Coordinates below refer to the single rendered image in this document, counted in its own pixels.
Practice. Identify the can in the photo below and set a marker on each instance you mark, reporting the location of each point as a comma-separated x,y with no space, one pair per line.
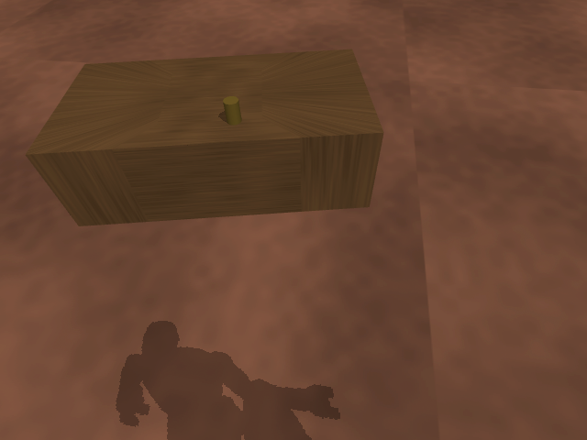
232,110

